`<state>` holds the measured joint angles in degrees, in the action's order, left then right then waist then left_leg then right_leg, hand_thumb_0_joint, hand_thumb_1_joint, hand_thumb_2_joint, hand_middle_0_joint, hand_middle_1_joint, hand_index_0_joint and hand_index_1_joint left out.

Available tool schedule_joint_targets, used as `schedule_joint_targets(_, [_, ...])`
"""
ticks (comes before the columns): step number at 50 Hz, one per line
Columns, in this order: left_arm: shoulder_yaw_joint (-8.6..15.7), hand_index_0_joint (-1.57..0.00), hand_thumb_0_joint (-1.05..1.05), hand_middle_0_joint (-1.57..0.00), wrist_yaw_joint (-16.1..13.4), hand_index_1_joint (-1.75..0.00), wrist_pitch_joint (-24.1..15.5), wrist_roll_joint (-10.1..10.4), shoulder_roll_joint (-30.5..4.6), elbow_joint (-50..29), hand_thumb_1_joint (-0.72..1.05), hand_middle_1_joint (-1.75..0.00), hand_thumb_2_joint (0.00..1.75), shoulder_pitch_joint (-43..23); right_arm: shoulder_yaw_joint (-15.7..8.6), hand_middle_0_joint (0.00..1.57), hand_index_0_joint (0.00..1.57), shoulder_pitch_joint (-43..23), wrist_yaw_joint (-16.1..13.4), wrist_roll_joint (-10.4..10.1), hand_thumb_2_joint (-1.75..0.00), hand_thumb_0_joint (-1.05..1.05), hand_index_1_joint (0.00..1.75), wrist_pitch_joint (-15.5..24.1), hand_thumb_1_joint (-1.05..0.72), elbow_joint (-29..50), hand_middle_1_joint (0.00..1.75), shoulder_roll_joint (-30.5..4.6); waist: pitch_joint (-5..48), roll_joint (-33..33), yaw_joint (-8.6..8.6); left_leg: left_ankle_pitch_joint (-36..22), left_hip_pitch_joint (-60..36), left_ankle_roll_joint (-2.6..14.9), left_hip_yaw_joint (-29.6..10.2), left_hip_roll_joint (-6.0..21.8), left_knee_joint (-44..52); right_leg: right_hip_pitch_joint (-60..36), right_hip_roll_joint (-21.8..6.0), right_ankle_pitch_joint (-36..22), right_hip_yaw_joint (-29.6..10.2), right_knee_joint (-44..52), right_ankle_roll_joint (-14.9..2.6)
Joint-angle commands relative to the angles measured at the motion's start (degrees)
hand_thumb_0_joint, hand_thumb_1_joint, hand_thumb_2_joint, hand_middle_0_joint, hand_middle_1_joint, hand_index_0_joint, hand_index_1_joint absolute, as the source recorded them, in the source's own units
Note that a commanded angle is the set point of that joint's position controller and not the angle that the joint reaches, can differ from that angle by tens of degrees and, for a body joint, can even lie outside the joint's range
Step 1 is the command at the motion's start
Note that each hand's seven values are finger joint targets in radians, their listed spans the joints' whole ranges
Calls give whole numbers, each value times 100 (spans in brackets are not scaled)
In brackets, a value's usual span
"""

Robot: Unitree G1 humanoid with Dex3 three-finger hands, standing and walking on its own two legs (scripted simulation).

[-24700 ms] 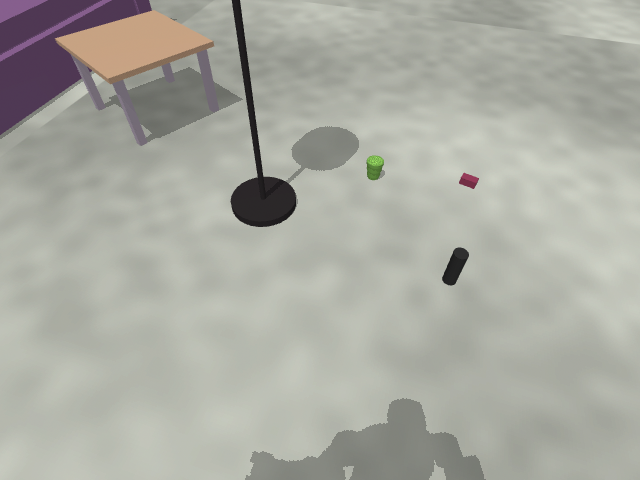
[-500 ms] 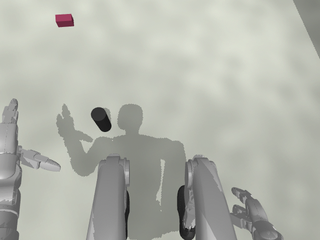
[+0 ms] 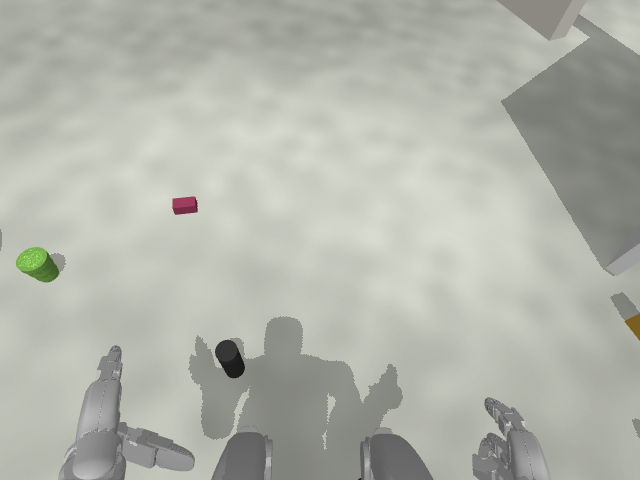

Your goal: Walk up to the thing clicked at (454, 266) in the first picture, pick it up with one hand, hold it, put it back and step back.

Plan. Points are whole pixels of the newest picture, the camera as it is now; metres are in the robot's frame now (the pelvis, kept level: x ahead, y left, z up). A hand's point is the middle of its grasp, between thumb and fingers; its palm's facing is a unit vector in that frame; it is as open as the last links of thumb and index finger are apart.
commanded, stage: home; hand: left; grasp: from the side
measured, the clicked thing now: (231, 360) +0.42 +0.21 -0.59
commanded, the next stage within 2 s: stand in 1.90 s
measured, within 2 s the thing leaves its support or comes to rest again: neither
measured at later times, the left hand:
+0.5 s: hand (146, 446) +0.17 +0.19 -0.01, palm faces +0.14 -0.95 -0.29, open 17.6 cm
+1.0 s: hand (154, 447) +0.17 +0.18 -0.01, palm faces +0.12 -0.95 -0.29, open 17.6 cm
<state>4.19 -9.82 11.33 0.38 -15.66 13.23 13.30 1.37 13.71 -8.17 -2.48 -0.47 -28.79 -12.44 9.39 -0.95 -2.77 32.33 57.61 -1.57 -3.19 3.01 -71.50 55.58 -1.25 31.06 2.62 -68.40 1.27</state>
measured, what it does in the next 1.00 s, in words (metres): rises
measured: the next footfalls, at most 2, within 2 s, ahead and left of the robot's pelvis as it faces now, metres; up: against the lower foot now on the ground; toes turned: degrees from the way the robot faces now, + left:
none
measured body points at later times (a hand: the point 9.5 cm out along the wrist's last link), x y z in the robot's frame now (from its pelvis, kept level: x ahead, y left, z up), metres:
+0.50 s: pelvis +0.01 +0.00 +0.05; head +0.04 +0.01 +0.50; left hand +0.16 +0.24 +0.01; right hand +0.19 -0.23 -0.02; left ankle +0.02 +0.13 -0.63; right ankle +0.02 -0.14 -0.63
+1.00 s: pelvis +0.01 +0.00 +0.05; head +0.03 +0.00 +0.50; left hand +0.16 +0.23 +0.02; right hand +0.17 -0.24 -0.02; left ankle +0.02 +0.13 -0.63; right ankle +0.02 -0.14 -0.63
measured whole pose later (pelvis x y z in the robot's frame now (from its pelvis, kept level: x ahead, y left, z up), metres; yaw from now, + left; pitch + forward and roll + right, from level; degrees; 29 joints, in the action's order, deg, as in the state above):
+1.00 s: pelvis +0.01 +0.00 +0.05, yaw +0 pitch +7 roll -2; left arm -0.5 -8.2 15.4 0.4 -11.2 1.0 26.0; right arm 1.5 16.4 -10.0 -0.4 7.2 -29.4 -11.9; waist 6.0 -2.0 -1.2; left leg 26.7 35.8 -1.6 -2.0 3.0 -55.1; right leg 34.2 -1.2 25.5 2.2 -52.4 1.2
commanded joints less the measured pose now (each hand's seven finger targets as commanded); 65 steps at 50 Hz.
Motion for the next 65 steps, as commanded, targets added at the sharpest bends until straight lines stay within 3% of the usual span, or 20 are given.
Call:
schedule_joint_targets(1, [151,-5,0,-5,-161,-5,-21,-23,-644,-1534,-59,-5,3,307,-302,20,20,56,-207,16,-90,0,30,341,-90,798,30,-645,1297,-293,59,-1932,-1875,184,308,-240,1514,-1801,117,-1907,35,1564,-144])
schedule_joint_targets(4, [-114,-4,0,-5,-161,-5,119,5,-368,-1904,-60,-5,3,832,-275,20,20,-32,-270,41,-90,0,30,446,-90,907,30,-625,889,-366,91,-1769,-2099,154,254,-209,1915,-1918,178,-1669,136,1796,-166])
schedule_joint_targets(11, [-190,-4,0,-4,-83,-4,204,18,-224,-2459,-61,-4,1,1407,-266,20,20,-111,-297,94,-90,0,30,634,-90,1103,30,-583,242,41,115,-1663,-2227,175,293,-233,2266,-2250,208,-1593,188,2252,-101])
schedule_joint_targets(17, [-211,-4,0,-4,12,-4,171,-32,-120,-2399,-60,-4,2,1252,-276,20,20,-66,-274,160,-90,0,30,801,-90,994,30,-592,-6,-24,39,-1554,-2379,153,298,-216,2434,-2238,205,-1472,157,2310,-112])
schedule_joint_targets(22, [-183,-4,0,-5,36,-5,120,-43,-184,-2625,-59,-5,3,968,-272,20,20,-151,-264,185,-90,0,30,921,-90,990,30,-598,145,-228,91,-1428,-2509,131,269,-234,2543,-2347,205,-1340,154,2357,-124])
schedule_joint_targets(29, [-216,-4,0,-4,58,-5,142,-46,-91,-2445,-60,-5,3,1185,-274,20,20,-166,-261,198,-90,0,30,1009,-90,919,30,-609,227,-171,103,-1731,-2611,125,303,-239,2489,-2470,210,-1603,147,2399,-119])
schedule_joint_targets(33, [-87,-4,0,-4,51,-5,143,-56,-187,-2373,-59,-5,3,1311,-282,20,20,-151,-259,210,-90,0,30,1007,-90,899,30,-601,400,-98,168,-2007,-2616,132,318,-250,2401,-2628,203,-1863,133,2392,-110])
schedule_joint_targets(34, [-161,-4,0,-5,65,-5,149,-64,-112,-2259,-59,-5,3,1303,-294,20,20,-182,-260,205,-90,0,30,1009,-90,901,30,-616,352,16,133,-2004,-2619,137,326,-242,2410,-2583,207,-1884,134,2406,-101])
schedule_joint_targets(39, [-122,-4,0,-4,68,-5,112,-55,-126,-2328,-60,-5,3,1168,-288,20,20,-204,-246,196,-90,0,30,1040,-90,904,30,-600,166,-118,170,-1458,-2536,133,302,-229,2602,-2473,219,-1354,147,2472,-123])
schedule_joint_targets(44, [-156,-5,0,-5,96,-5,116,-50,-89,-2322,-58,-5,4,1161,-283,20,20,-170,-255,208,-90,0,30,1076,-90,860,30,-582,186,-27,147,-1663,-2586,142,323,-229,2530,-2537,203,-1557,124,2467,-113])
schedule_joint_targets(51, [-122,-5,0,-5,126,-5,82,-57,-151,-2340,-57,-5,4,1146,-275,20,20,-229,-265,214,-90,0,30,1109,-90,875,30,-573,88,67,155,-1235,-2486,183,412,-283,2513,-2488,149,-1202,47,2694,-75])
schedule_joint_targets(56, [-159,-4,0,-4,132,-5,105,-53,-117,-2322,-59,-5,3,1151,-286,20,20,-150,-281,218,-90,0,30,1111,-90,800,30,-588,227,0,117,-1660,-2608,169,369,-260,2487,-2560,171,-1610,85,2532,-93])
schedule_joint_targets(64, [-195,-5,0,-5,122,-6,104,-55,-77,-2275,-56,-6,5,1040,-277,20,20,-231,-280,210,-90,0,30,1161,-90,810,30,-605,-60,-111,149,-1092,-2518,151,294,-225,2724,-2375,215,-1028,165,2564,-122])
schedule_joint_targets(65, [-132,-5,0,-5,129,-5,80,-57,-143,-2366,-56,-5,5,1116,-277,20,20,-230,-283,217,-90,0,30,1159,-90,814,30,-597,67,-143,173,-1219,-2568,148,320,-241,2670,-2434,198,-1135,142,2584,-121])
